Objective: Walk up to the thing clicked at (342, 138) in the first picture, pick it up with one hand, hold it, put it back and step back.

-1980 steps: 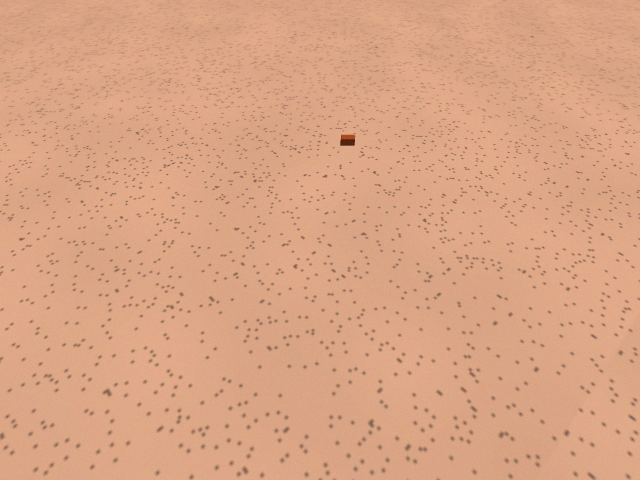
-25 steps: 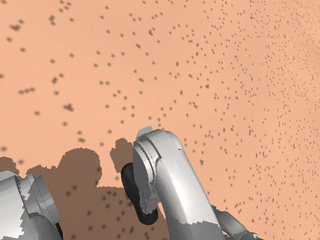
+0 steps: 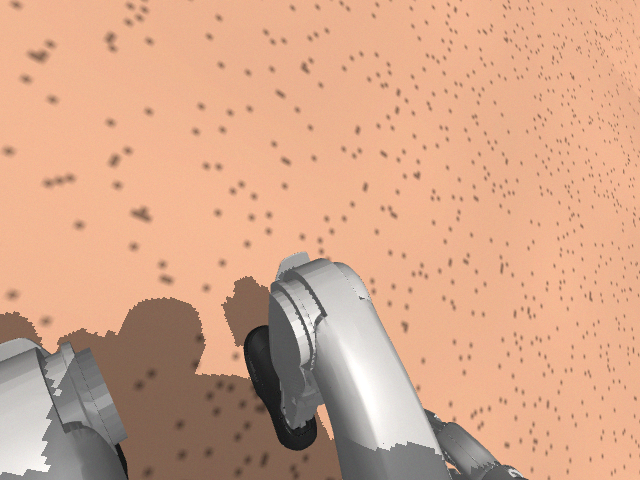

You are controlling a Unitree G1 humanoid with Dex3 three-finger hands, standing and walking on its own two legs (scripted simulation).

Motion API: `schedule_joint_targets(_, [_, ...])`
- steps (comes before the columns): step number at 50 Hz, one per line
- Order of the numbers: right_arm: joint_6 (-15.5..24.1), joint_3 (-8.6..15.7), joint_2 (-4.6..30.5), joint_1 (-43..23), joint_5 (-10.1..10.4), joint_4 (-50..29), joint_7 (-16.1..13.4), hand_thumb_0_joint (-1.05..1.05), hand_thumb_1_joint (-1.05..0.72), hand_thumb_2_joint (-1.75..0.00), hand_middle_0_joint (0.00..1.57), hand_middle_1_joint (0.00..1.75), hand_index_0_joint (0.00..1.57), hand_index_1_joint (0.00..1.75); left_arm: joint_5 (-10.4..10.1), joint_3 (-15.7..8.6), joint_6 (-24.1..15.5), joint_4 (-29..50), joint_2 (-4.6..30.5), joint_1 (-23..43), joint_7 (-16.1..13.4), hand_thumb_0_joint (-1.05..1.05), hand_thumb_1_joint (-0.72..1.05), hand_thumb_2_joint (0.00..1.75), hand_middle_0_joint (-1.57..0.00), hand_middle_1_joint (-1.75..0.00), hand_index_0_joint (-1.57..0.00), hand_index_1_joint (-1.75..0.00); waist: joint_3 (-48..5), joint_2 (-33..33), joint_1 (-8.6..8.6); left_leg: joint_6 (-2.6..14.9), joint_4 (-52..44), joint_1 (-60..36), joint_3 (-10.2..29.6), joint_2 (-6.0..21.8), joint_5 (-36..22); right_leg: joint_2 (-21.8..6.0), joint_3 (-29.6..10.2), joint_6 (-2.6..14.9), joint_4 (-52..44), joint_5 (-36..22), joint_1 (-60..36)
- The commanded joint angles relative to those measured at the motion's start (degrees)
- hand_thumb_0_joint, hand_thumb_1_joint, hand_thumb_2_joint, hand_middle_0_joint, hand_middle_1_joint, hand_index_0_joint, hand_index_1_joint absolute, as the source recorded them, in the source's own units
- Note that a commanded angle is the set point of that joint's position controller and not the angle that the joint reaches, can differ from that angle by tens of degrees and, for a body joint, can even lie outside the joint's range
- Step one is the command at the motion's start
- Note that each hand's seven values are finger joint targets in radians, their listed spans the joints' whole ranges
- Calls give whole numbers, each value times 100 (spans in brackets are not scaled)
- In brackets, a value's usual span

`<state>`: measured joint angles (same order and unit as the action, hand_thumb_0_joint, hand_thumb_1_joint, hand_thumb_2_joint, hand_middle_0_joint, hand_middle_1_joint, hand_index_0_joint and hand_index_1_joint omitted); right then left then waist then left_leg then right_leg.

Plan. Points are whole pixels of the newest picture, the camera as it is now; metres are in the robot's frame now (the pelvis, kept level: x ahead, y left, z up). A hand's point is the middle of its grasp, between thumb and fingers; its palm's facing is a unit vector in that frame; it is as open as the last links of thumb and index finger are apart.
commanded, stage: withdraw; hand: left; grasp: from above
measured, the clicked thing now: out of the picture +0.46 +0.39 -0.29
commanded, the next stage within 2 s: home in 0.80 s
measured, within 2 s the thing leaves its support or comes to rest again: neither
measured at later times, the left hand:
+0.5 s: hand out of the picture +0.43 +0.40 -0.07, palm faces -0.54 -0.17 -0.82, open 13.9 cm
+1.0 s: hand out of the picture +0.47 +0.39 -0.12, palm faces -0.34 -0.07 -0.94, open 13.4 cm
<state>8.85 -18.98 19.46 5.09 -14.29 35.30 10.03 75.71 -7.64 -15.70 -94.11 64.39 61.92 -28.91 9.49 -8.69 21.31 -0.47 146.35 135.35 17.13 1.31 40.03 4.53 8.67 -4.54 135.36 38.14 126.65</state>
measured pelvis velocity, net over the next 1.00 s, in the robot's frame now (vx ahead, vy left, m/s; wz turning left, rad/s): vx -0.01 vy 0.00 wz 0.08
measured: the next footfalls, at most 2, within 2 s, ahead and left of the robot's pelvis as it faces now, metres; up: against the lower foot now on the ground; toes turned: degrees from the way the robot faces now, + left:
none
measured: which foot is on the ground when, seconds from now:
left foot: down 0.00-1.00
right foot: down 0.00-1.00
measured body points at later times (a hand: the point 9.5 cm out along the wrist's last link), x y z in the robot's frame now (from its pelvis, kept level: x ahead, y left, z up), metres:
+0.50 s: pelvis -0.01 +0.00 +0.05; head +0.23 +0.10 +0.42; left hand +0.46 +0.40 -0.03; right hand +0.10 -0.27 -0.04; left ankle +0.06 +0.13 -0.27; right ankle +0.12 -0.13 -0.27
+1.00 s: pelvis -0.01 +0.00 +0.01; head +0.23 +0.11 +0.38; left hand +0.48 +0.39 -0.07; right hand +0.08 -0.26 -0.08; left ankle +0.06 +0.13 -0.27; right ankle +0.12 -0.13 -0.27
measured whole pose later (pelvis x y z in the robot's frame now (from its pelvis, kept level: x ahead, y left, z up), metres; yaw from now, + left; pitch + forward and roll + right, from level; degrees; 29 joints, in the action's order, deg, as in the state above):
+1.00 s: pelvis -0.01 +0.00 +0.01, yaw +5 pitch +32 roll -12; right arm 1.0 -11.3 15.8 6.9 -9.1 37.4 6.2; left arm 75.9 -6.0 -10.9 -88.0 54.6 65.6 -21.9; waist 0.2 -0.5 18.2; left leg 0.7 139.9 138.1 10.8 0.8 35.4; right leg 2.3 4.2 -3.6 133.1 36.4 130.5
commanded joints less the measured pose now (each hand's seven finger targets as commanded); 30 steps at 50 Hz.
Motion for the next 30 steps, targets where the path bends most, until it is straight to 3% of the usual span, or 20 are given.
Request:
schedule_joint_targets(1, [-4,768,1844,1023,81,57,-28,0,-90,-90,20,30,20,30,-120,-182,183,1551,1630,1751,-278,0,-50,97,-6,-102,-8,-100,-4223,4165,6,-70,-1698,-3733,-720,236,-1412,113,739,591,-938,-1522,-1534])
schedule_joint_targets(3, [-19,891,1821,1094,114,62,17,0,-90,-90,20,30,20,30,-171,-291,316,2031,1612,1734,-180,0,-51,97,-6,-102,-8,-100,-4536,4469,-107,-97,-1783,-3925,-765,211,-1665,81,691,604,-949,-1675,-1587])
schedule_joint_targets(6, [-143,1144,1743,1086,252,-23,78,0,-90,-90,20,30,20,30,-367,-384,601,2582,1446,1347,164,0,-51,98,-7,-100,-7,-99,-5081,4677,-457,-113,-1947,-4120,-855,171,-1975,51,590,658,-981,-1749,-1502])
schedule_joint_targets(9, [-320,1360,1606,1247,392,16,127,0,-90,-90,20,30,20,30,-531,-238,864,3068,1045,1298,686,0,-50,97,-7,-100,-8,-99,-5195,4536,-541,-40,-2053,-3961,-990,126,-1917,38,442,655,-1161,-1659,-1449])
schedule_joint_targets(11, [-482,1446,1529,1388,540,-5,133,0,-90,-90,20,30,20,30,-668,59,1029,2876,586,1242,1158,0,-52,98,-7,-100,-7,-99,-4828,3752,-379,95,-2093,-3518,-1069,98,-1679,60,322,625,-1477,-1614,-1645])
schedule_joint_targets(12, [-579,1502,1547,1431,592,-102,93,0,-90,-90,20,30,20,30,-701,10,1065,2985,670,1306,1365,0,-51,98,-7,-100,-7,-99,-4828,3481,-344,137,-2167,-3293,-1102,74,-1563,54,283,613,-1567,-1646,-1896])
schedule_joint_targets(13, [-682,1537,1500,1460,645,-111,57,0,-90,-90,20,30,20,30,-804,198,1116,2736,389,1191,1604,0,-51,98,-7,-100,-7,-99,-4580,3069,-331,175,-2284,-3063,-1106,43,-1303,46,257,624,-1715,-1456,-1929])
schedule_joint_targets(14, [-760,1557,1517,1551,668,-121,8,0,-90,-90,20,30,20,30,-943,340,1122,2781,134,1191,1840,0,-51,98,-7,-100,-8,-99,-4305,2886,-198,183,-2357,-2972,-1068,23,-1195,17,273,632,-1809,-1345,-1908])
schedule_joint_targets(15, [-833,1592,1493,1577,714,-55,-45,0,-90,-90,20,30,20,30,-1058,505,1127,2670,-75,1123,2074,0,-50,98,-7,-100,-8,-99,-4058,2619,-218,188,-2453,-2911,-1017,23,-988,15,268,656,-1880,-1120,-1773])
schedule_joint_targets(17, [-955,1585,1594,1604,767,-112,-203,0,-90,-90,20,30,20,30,-1146,524,1062,2674,41,1055,2471,0,-50,98,-7,-100,-8,-99,-3740,2316,-228,212,-2508,-2717,-991,-25,-809,-35,251,697,-2046,-896,-1770])
schedule_joint_targets(19, [-1068,1560,1512,1568,795,-170,-303,0,-89,-90,20,30,20,30,-1228,511,923,2811,128,928,2799,0,-48,97,-8,-100,-9,-99,-3908,2133,-343,229,-2518,-2713,-1067,-60,-874,-64,164,699,-2123,-882,-2026])
schedule_joint_targets(21, [-1149,1505,1438,1597,806,-202,-399,0,-89,-90,20,30,20,30,-1292,460,673,2973,209,1025,3048,0,-46,96,-10,-98,-11,-97,-3994,1888,-329,270,-2450,-2613,-1094,-71,-914,-76,106,685,-2160,-904,-2234])
schedule_joint_targets(24, [-1204,1408,1425,1463,776,-242,-552,0,-89,-90,20,30,20,30,-1405,308,142,3095,364,1055,3207,0,-46,96,-10,-98,-11,-97,-3874,1804,-367,266,-2307,-2584,-1081,-86,-835,-110,75,699,-2160,-756,-2100])
schedule_joint_targets(26, [-1231,1316,1361,1355,711,-221,-627,0,-89,-90,20,30,20,30,-1309,101,-293,3047,614,1050,3120,0,-46,96,-9,-98,-10,-97,-4019,1963,-479,207,-2226,-2801,-1089,-69,-905,-95,76,694,-2046,-776,-2032])
schedule_joint_targets(28, [-1247,1225,1329,1179,641,-227,-674,0,-89,-90,20,30,20,30,-1143,-68,-752,3085,768,1161,2826,0,-46,96,-10,-97,-11,-96,-4225,2375,-546,131,-2240,-3139,-1057,-54,-979,-89,142,692,-1892,-845,-1853])
schedule_joint_targets(30, [-1262,1223,1379,1070,568,-154,-703,0,-89,-90,20,30,20,30,-912,-232,-1100,3449,997,1558,2409,0,-47,96,-9,-98,-10,-97,-4755,2995,-600,76,-2179,-3663,-1089,-39,-1147,-91,183,687,-1718,-989,-1739])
